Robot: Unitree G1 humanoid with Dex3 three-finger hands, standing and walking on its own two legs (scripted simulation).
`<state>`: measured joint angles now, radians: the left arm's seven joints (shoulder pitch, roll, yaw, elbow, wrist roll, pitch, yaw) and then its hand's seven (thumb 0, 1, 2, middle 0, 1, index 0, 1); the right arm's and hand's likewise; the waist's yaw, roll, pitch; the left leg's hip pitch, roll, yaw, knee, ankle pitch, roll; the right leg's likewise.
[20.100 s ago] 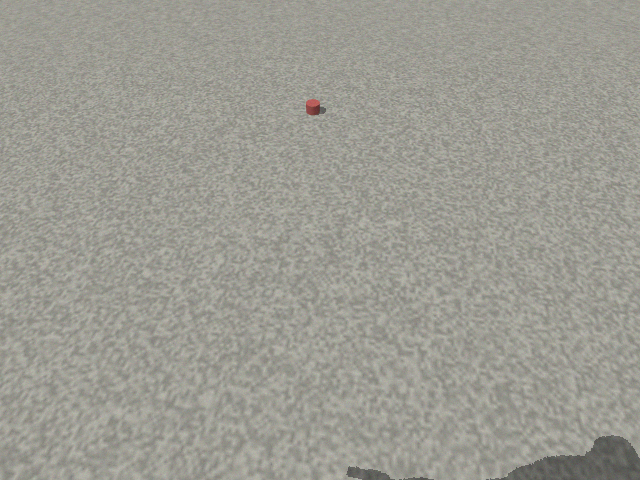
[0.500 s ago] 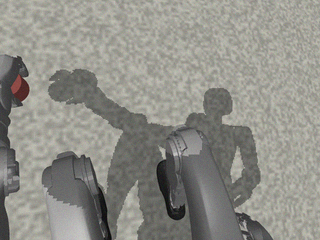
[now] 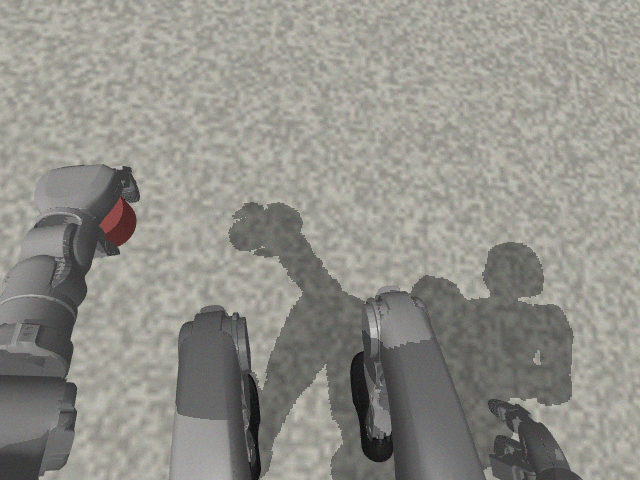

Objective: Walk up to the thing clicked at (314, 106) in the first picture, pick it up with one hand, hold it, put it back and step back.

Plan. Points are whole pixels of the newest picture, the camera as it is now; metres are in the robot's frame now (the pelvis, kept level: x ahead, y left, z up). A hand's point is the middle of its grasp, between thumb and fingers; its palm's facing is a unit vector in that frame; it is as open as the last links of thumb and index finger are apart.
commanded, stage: lift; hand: left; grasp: from above
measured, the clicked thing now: (100, 217) +0.45 +0.28 -0.13
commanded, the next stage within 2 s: hold in 1.04 s
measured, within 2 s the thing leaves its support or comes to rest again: neither
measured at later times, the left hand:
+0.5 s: hand (7, 217) +0.37 +0.24 +0.10, palm faces -0.47 -0.09 -0.88, open 9.4 cm
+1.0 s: hand out of the picture +0.38 +0.23 +0.20, palm faces -0.46 -0.10 -0.88, open 9.4 cm
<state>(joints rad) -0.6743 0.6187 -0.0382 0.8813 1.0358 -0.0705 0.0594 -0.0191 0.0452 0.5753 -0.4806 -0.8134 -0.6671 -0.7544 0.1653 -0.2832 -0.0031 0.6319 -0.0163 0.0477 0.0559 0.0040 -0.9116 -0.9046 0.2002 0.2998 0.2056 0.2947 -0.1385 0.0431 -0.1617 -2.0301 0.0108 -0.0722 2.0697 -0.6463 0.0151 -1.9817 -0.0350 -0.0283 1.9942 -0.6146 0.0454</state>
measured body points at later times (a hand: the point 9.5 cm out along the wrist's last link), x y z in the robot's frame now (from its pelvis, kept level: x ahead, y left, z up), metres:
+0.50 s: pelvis +0.02 +0.00 +0.19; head +0.13 +0.01 +0.62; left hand +0.39 +0.25 +0.15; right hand +0.13 -0.26 +0.06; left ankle +0.09 +0.12 -0.40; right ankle +0.11 -0.14 -0.40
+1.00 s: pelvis +0.07 +0.00 +0.29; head +0.13 +0.00 +0.73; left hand +0.40 +0.23 +0.25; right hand +0.16 -0.26 +0.16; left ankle +0.09 +0.12 -0.40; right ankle +0.11 -0.14 -0.40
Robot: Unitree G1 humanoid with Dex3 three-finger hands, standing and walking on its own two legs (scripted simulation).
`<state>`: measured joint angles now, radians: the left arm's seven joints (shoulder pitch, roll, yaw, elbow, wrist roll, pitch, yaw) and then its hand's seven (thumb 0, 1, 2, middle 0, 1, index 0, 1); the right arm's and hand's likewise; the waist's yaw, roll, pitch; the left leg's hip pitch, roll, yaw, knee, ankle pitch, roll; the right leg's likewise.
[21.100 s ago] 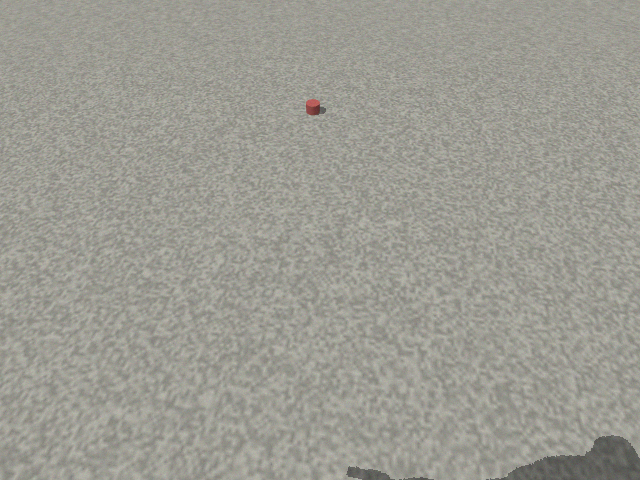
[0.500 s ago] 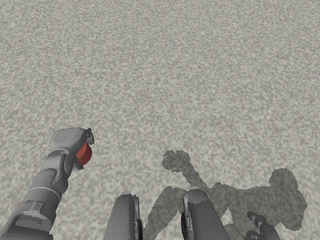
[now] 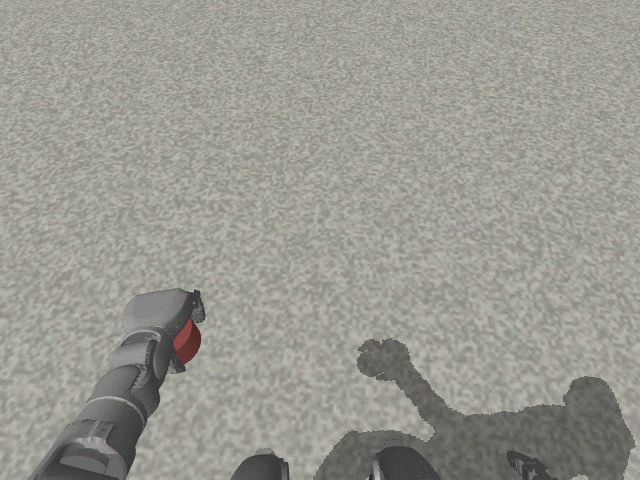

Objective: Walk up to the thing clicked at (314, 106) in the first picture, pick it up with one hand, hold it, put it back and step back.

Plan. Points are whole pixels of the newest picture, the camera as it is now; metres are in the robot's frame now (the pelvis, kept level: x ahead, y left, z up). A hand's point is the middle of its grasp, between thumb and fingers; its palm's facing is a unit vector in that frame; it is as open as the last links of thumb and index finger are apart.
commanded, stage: lift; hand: left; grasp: from above
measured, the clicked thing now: (171, 336) +0.33 +0.23 -0.11
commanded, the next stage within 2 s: hold in 0.04 s
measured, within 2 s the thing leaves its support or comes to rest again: neither
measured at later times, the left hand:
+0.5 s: hand (159, 320) +0.33 +0.23 -0.04, palm faces -0.47 -0.06 -0.88, open 9.4 cm
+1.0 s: hand (153, 332) +0.30 +0.22 -0.01, palm faces -0.48 -0.05 -0.88, open 9.4 cm
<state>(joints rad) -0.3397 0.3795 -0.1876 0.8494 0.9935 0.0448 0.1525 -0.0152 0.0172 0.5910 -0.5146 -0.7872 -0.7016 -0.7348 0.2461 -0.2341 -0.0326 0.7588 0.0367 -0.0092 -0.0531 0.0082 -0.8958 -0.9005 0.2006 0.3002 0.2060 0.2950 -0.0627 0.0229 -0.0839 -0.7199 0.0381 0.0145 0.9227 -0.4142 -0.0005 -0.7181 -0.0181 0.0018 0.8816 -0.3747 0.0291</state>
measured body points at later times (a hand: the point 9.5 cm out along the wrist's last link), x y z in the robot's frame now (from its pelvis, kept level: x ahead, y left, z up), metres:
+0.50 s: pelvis +0.03 +0.00 +0.03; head +0.07 -0.01 +0.48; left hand +0.35 +0.23 +0.01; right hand +0.13 -0.27 -0.09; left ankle +0.02 +0.12 -0.69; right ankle +0.03 -0.14 -0.69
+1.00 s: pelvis +0.01 +0.00 +0.04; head +0.03 -0.02 +0.49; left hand +0.32 +0.22 +0.04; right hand +0.13 -0.26 -0.08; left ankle +0.02 +0.12 -0.69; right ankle +0.03 -0.14 -0.69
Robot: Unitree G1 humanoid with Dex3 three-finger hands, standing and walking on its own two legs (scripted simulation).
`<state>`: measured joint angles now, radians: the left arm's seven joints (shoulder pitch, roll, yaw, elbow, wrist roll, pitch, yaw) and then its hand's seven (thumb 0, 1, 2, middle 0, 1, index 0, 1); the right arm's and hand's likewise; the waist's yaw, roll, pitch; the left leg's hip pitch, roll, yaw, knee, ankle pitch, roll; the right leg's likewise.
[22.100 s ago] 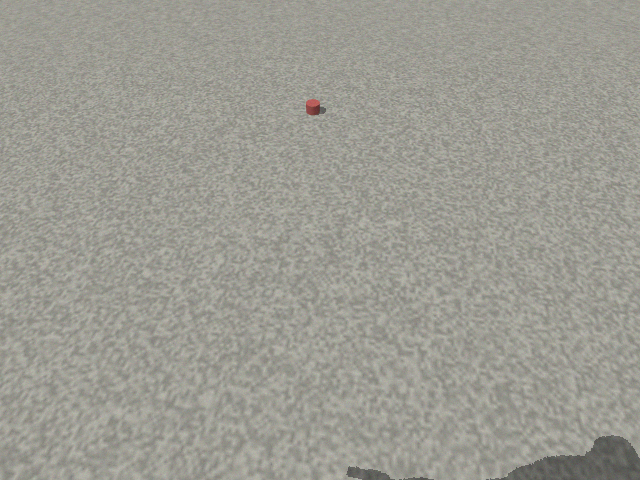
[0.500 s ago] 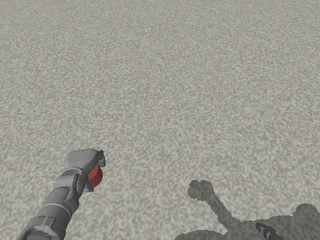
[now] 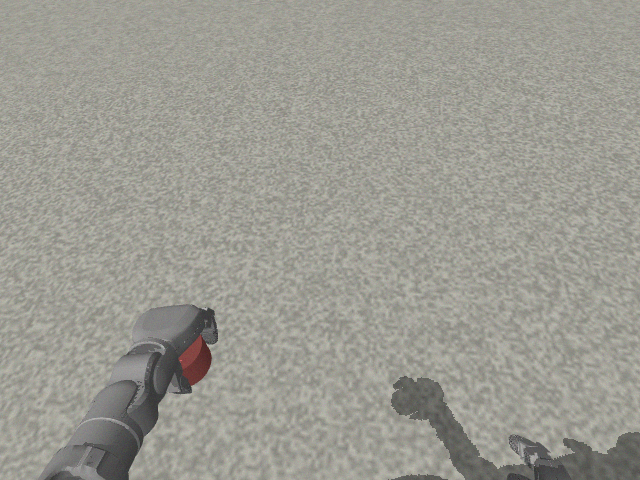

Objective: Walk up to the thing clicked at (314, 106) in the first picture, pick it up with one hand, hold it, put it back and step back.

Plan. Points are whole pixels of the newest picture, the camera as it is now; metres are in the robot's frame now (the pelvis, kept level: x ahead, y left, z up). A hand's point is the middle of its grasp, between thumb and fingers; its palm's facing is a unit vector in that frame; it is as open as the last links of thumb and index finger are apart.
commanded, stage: hold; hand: left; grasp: from above
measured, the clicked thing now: (181, 355) +0.30 +0.23 -0.08
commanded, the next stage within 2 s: crouch in 1.04 s
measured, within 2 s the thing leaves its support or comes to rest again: neither
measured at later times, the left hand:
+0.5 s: hand (177, 364) +0.27 +0.22 -0.04, palm faces -0.46 -0.06 -0.89, open 9.4 cm
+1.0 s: hand (178, 361) +0.28 +0.22 -0.04, palm faces -0.47 -0.06 -0.88, open 9.4 cm
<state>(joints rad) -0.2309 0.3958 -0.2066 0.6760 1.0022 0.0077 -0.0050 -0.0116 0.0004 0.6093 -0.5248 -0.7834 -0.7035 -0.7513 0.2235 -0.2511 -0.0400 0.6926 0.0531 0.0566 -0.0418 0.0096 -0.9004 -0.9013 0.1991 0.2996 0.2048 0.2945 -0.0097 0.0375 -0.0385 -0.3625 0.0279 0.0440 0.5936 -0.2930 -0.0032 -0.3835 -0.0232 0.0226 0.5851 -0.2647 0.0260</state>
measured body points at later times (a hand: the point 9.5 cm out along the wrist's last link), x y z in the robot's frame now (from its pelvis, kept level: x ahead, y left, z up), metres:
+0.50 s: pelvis -0.01 +0.00 +0.01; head +0.00 -0.02 +0.45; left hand +0.29 +0.22 +0.01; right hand +0.13 -0.26 -0.11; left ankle +0.01 +0.12 -0.73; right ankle +0.02 -0.14 -0.73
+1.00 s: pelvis -0.01 +0.00 +0.01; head +0.01 -0.02 +0.46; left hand +0.30 +0.22 +0.01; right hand +0.14 -0.26 -0.11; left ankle +0.01 +0.12 -0.73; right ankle +0.02 -0.14 -0.73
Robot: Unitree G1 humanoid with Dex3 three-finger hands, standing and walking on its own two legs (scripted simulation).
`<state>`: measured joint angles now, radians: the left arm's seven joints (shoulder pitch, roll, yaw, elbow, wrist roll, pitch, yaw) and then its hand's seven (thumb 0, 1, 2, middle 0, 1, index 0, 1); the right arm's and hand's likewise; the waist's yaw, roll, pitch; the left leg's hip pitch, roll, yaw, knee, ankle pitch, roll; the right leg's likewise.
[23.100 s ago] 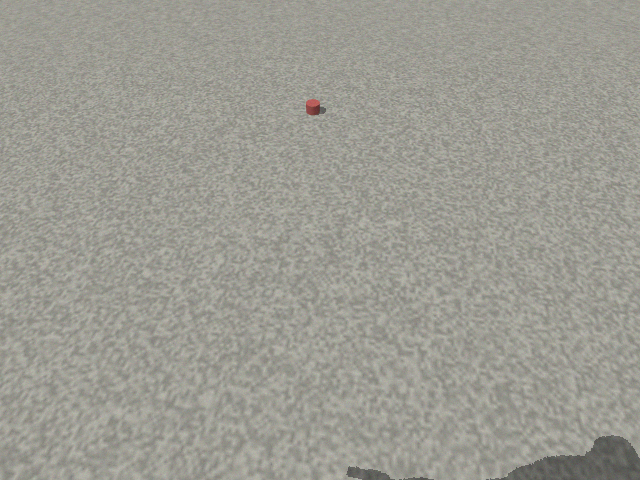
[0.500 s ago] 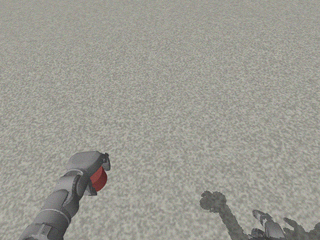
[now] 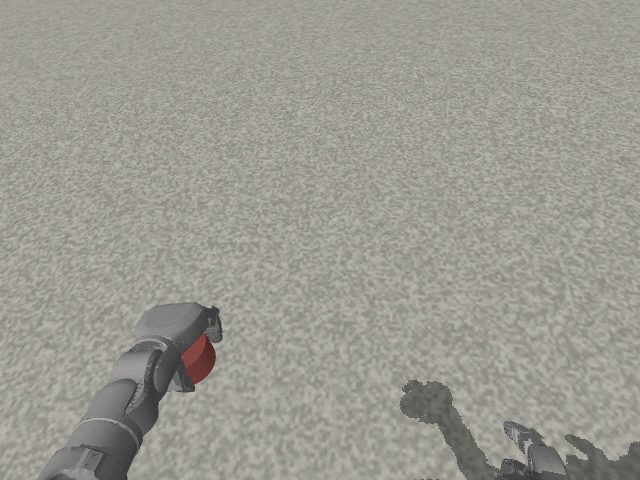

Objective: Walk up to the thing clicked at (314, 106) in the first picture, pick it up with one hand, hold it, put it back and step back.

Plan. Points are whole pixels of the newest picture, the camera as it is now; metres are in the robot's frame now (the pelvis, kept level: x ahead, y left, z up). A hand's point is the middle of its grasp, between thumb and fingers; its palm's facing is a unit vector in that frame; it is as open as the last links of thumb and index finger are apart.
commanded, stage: hold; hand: left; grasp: from above
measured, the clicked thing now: (185, 353) +0.30 +0.23 -0.07
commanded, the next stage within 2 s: crouch in 0.04 s
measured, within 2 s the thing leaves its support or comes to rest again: neither
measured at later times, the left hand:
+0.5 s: hand (195, 372) +0.29 +0.23 -0.11, palm faces -0.49 -0.03 -0.87, open 9.4 cm
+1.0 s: hand (233, 379) +0.36 +0.23 -0.34, palm faces -0.45 +0.01 -0.90, open 9.3 cm
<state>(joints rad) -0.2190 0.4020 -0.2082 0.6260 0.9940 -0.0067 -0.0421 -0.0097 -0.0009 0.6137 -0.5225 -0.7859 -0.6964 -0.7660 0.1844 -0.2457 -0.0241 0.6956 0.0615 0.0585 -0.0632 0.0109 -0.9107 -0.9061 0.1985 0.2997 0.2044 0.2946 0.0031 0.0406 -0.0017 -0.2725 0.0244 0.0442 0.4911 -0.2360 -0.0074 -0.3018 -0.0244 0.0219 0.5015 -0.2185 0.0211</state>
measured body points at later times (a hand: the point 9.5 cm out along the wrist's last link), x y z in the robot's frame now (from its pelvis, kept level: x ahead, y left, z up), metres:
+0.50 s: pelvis +0.00 +0.00 -0.01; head +0.04 +0.00 +0.43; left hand +0.31 +0.23 -0.06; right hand +0.13 -0.26 -0.13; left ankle +0.01 +0.13 -0.74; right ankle +0.03 -0.13 -0.74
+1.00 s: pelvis -0.05 +0.01 -0.21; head +0.12 +0.03 +0.20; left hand +0.38 +0.23 -0.29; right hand -0.01 -0.26 -0.34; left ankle +0.01 +0.13 -0.74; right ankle +0.03 -0.13 -0.74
